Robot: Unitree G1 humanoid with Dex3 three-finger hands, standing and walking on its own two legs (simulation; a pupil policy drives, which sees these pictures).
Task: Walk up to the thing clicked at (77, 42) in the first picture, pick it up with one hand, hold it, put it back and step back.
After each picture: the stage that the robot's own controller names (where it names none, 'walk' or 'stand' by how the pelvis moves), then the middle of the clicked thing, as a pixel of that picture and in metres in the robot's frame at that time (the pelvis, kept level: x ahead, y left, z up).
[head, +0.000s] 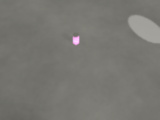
stand; (75, 38) +1.31 +0.08 -0.72
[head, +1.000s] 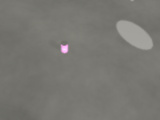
walk; (64, 46) +1.17 +0.11 -0.72
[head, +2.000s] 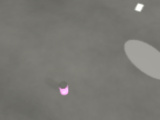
walk; (63, 88) +0.67 +0.15 -0.70
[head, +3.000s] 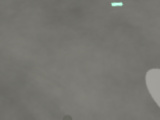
walk; out of the picture +0.39 +0.16 -0.70
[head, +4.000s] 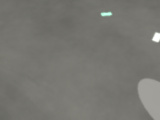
stand; out of the picture +0.31 +0.16 -0.72
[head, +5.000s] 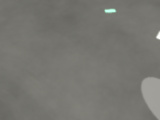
stand; out of the picture +0.31 +0.14 -0.73
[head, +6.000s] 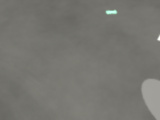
stand; out of the picture +0.31 +0.14 -0.73
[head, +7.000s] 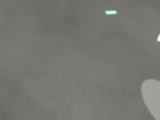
stand; out of the picture +0.30 +0.14 -0.73
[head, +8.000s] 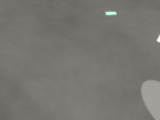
stand; out of the picture +0.30 +0.14 -0.73
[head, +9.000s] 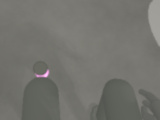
go down; (41, 70) +0.38 +0.17 -0.37
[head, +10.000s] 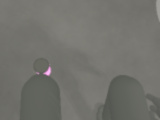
go down; (42, 68) +0.38 +0.18 -0.31
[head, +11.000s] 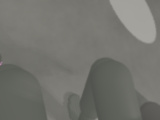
close in; out of the picture +0.37 +0.22 -0.22
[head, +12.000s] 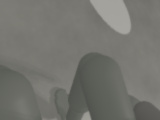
close; out of the picture +0.38 +0.23 -0.21
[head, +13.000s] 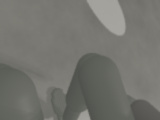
lift; out of the picture +0.38 +0.24 -0.22
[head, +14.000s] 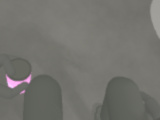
lift; (19, 77) +0.31 +0.23 -0.07
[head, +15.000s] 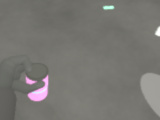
hold; (37, 82) +0.32 +0.16 +0.04
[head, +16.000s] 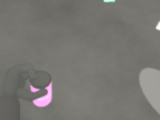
hold; (41, 89) +0.31 +0.15 -0.01
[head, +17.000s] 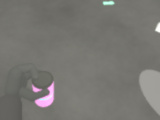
hold; (43, 89) +0.31 +0.15 +0.00
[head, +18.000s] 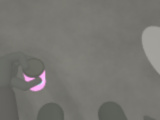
crouch; (34, 75) +0.35 +0.17 -0.07
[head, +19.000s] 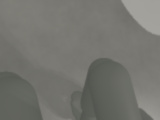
lower; out of the picture +0.40 +0.24 -0.19
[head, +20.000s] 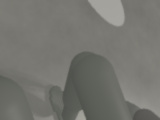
lower; out of the picture +0.41 +0.27 -0.22
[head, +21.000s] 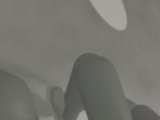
lower; out of the picture +0.40 +0.27 -0.22
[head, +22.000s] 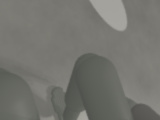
lower; out of the picture +0.40 +0.27 -0.22
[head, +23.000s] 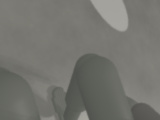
lower; out of the picture +0.39 +0.27 -0.22
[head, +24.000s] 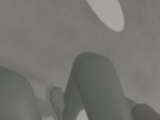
withdraw; out of the picture +0.38 +0.25 -0.22
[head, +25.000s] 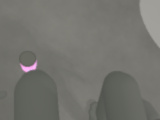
stand; (28, 62) +0.40 +0.21 -0.29
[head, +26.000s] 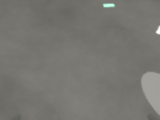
stand; out of the picture +0.33 +0.15 -0.65
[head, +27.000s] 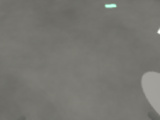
stand; out of the picture +0.35 +0.17 -0.67
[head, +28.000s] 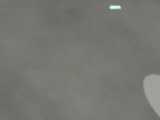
stand; out of the picture +0.35 +0.16 -0.68
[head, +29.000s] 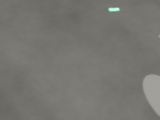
walk; out of the picture +0.37 +0.16 -0.72
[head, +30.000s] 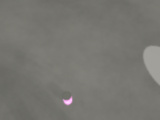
walk; (67, 98) +0.47 +0.14 -0.70
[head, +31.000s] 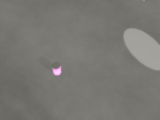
walk; (56, 68) +0.74 +0.18 -0.70
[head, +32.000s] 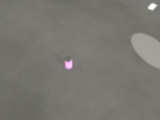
stand; (68, 62) +0.97 +0.17 -0.70
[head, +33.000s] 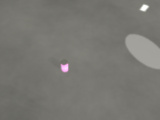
stand; (64, 65) +0.96 +0.18 -0.72
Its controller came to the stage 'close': yes
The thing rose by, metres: 0.71
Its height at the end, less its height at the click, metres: +0.00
